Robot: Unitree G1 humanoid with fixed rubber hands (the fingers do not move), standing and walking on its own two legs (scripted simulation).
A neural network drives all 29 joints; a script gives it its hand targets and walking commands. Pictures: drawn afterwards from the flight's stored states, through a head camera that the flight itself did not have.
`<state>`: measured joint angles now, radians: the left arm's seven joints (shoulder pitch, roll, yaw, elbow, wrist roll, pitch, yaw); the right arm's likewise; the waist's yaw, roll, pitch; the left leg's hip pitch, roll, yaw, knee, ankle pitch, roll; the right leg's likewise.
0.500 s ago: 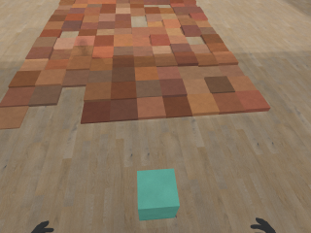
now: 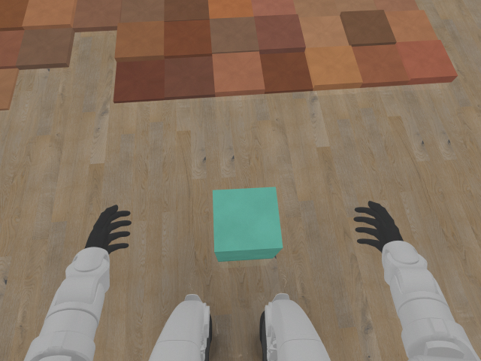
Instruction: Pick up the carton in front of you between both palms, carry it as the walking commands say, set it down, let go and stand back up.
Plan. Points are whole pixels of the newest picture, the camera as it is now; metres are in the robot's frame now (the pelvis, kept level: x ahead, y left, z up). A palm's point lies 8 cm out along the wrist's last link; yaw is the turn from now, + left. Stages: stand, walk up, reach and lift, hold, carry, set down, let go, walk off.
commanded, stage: reach and lift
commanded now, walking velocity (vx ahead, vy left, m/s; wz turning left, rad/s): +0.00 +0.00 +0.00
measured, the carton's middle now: (245, 226) +0.44 -0.03 -0.59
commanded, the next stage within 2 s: none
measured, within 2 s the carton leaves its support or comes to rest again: neither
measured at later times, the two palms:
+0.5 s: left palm (164, 181) +0.44 +0.17 -0.16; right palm (336, 171) +0.46 -0.22 -0.16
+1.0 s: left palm (179, 215) +0.43 +0.17 -0.40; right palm (311, 210) +0.44 -0.22 -0.40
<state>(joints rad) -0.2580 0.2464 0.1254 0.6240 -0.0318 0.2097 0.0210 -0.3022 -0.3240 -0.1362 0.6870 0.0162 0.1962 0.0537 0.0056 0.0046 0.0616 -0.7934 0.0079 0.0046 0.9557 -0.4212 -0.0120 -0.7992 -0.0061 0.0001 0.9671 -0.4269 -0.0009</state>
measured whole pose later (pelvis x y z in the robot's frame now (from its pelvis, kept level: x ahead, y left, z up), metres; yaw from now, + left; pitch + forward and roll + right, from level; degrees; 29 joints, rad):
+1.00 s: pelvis -0.07 +0.00 -0.24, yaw +2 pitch +50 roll +2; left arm -1.10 0.21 0.19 0.83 -0.15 0.07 0.17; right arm -1.17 -0.40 -0.15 0.96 0.15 0.05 -0.04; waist 0.00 0.01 0.01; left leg -2.14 -0.01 0.00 1.79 -0.52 -0.03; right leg -2.16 0.00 0.03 1.81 -0.53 0.00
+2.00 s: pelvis -0.10 +0.00 -0.34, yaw +1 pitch +37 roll +2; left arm -1.49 0.23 0.12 1.16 -0.22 0.01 0.21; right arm -1.56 -0.38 0.02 1.25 0.24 0.02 -0.10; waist -0.01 0.03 0.38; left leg -2.26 -0.03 0.00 2.15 -0.54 -0.04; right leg -2.27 0.00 0.03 2.17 -0.54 0.01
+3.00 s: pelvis -0.08 +0.01 -0.18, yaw -2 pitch +41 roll +1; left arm -0.91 -0.08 0.48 0.59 0.20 0.37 0.08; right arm -0.93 -0.01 -0.43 0.63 -0.22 0.40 0.01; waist -0.01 0.03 -0.21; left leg -1.87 -0.07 -0.04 1.65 -0.51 -0.03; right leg -1.89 0.04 0.06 1.64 -0.47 0.03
